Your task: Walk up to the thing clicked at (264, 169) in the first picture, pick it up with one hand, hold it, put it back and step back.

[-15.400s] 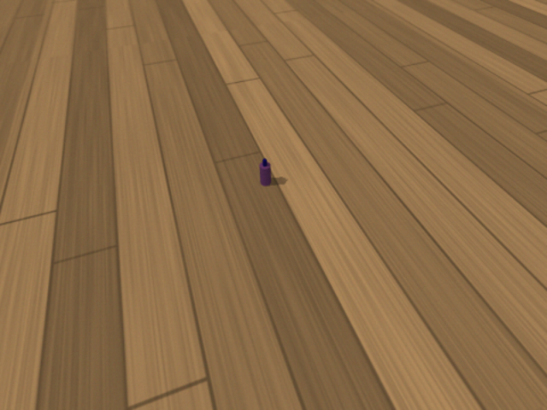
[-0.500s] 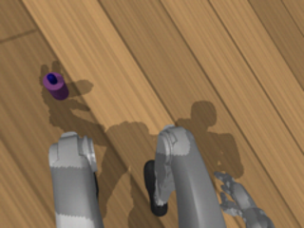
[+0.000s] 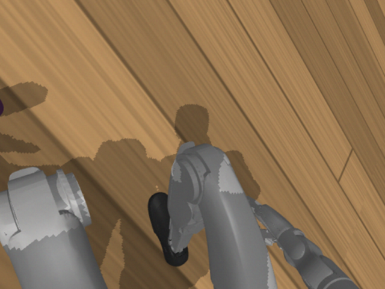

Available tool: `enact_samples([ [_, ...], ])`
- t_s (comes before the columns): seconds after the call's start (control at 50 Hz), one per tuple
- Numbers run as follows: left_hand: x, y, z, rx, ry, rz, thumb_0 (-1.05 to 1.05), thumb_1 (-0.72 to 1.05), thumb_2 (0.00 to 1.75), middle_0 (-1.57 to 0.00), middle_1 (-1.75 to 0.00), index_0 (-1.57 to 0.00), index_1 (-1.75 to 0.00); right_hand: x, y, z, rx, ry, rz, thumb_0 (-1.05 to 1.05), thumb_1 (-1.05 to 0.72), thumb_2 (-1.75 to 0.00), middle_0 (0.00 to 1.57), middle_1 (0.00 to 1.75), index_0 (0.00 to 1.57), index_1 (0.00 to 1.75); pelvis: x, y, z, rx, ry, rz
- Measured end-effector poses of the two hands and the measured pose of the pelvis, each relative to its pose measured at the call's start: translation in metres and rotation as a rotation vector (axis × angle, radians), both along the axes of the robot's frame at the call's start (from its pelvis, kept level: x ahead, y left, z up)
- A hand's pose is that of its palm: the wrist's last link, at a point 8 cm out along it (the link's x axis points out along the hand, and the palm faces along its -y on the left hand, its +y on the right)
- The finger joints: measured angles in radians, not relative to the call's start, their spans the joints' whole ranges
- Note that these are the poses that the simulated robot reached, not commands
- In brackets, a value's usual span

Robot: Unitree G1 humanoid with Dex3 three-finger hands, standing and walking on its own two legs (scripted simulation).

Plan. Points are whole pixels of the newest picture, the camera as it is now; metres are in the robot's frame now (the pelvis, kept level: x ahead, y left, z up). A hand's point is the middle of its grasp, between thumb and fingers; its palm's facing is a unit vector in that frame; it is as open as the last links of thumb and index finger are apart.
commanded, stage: close in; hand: left
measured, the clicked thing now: out of the picture +0.47 +0.30 -0.22
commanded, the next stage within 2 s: rest palm in 0.52 s
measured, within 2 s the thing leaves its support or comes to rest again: leaves its support in 1.90 s
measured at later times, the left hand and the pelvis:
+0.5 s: hand out of the picture +0.42 +0.30 -0.19, palm faces +0.25 -0.97 +0.02, open 17.2 cm; pelvis -0.01 +0.01 -0.02, yaw -2 degrees
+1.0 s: hand out of the picture +0.43 +0.29 -0.19, palm faces +0.26 -0.97 +0.00, open 12.9 cm; pelvis -0.01 +0.01 -0.01, yaw -2 degrees
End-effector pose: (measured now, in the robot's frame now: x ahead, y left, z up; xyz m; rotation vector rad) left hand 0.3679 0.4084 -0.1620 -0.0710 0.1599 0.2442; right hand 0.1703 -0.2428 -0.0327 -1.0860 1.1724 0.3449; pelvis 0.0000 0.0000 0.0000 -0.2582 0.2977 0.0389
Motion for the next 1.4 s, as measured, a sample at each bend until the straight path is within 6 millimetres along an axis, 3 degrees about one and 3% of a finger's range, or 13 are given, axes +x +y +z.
enact_samples([
  [0.2, 0.005, -0.034, -0.03, -0.002, -0.043, 0.047, -0.01, -0.56, 0.07, -0.04, -0.09, -0.07, -0.06, 0.008, 0.008, 0.003, -0.065, 0.009, 0.095, 0.0, -0.9, -0.89, 0.21, 0.3, 0.2, 0.3, -0.002, 0.003, -0.012, -0.025, -0.072, -0.013],
  [0.48, 0.022, -0.057, -0.025, 0.051, -0.066, 0.007, -0.01, -0.58, 0.1, -0.1, -0.14, -0.13, -0.11, -0.011, 0.014, 0.0, -0.072, 0.049, 0.089, 0.0, -0.91, -0.89, 0.21, 0.3, 0.2, 0.3, -0.007, 0.008, -0.016, -0.053, -0.106, -0.021],
  [0.72, 0.022, -0.07, -0.035, 0.052, -0.065, 0.014, -0.01, -0.58, 0.13, -0.14, -0.15, -0.15, -0.14, -0.017, 0.015, 0.003, -0.094, 0.092, 0.087, 0.0, -0.91, -0.9, 0.21, 0.3, 0.2, 0.3, -0.007, 0.007, -0.014, -0.063, -0.108, -0.025],
  [1.12, 0.035, -0.065, -0.023, 0.063, -0.082, 0.051, 0.0, 0.09, 0.44, -0.49, -0.41, -0.48, -0.41, -0.007, 0.018, 0.008, -0.101, 0.085, 0.097, 0.0, -0.88, -0.89, 0.21, 0.3, 0.2, 0.3, -0.006, 0.008, -0.007, -0.072, -0.09, -0.026],
  [1.3, 0.037, -0.067, -0.024, 0.077, -0.07, 0.031, 0.0, 0.27, 0.56, -0.61, -0.52, -0.6, -0.53, -0.01, 0.016, 0.008, -0.11, 0.106, 0.085, 0.0, -0.87, -0.89, 0.21, 0.3, 0.2, 0.3, -0.006, 0.007, -0.005, -0.075, -0.079, -0.026],
  [1.4, 0.037, -0.066, -0.024, 0.07, -0.072, 0.047, 0.0, 0.24, 0.6, -0.61, -0.59, -0.7, -0.63, -0.011, 0.015, 0.009, -0.115, 0.109, 0.079, 0.0, -0.87, -0.89, 0.21, 0.3, 0.2, 0.3, -0.006, 0.007, -0.004, -0.076, -0.079, -0.026],
])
